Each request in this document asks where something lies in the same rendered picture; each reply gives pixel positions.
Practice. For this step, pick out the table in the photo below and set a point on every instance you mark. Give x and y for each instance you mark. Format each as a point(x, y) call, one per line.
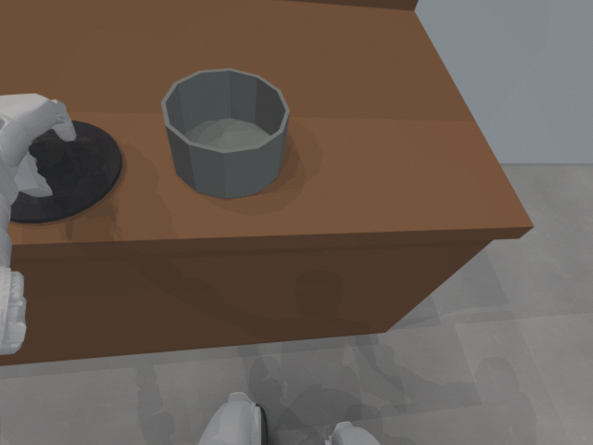
point(386, 189)

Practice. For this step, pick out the robot right shin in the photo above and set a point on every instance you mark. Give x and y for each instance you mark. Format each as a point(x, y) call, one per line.
point(343, 425)

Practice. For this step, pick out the knob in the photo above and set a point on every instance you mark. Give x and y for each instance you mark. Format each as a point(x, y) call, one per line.
point(51, 157)

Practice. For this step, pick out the pot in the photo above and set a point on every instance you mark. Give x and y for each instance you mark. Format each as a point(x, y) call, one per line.
point(227, 130)

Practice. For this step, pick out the lid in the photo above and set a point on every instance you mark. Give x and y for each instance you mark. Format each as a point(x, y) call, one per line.
point(93, 167)

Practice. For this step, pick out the robot left upper arm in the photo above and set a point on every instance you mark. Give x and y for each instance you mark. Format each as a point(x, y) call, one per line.
point(12, 311)

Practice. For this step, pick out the robot left hand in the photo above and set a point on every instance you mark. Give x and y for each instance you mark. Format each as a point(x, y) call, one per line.
point(36, 114)

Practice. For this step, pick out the left robot forearm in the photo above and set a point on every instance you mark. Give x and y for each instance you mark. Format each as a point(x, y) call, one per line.
point(14, 145)

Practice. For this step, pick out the robot left thigh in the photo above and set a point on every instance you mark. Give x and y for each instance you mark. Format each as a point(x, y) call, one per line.
point(234, 423)

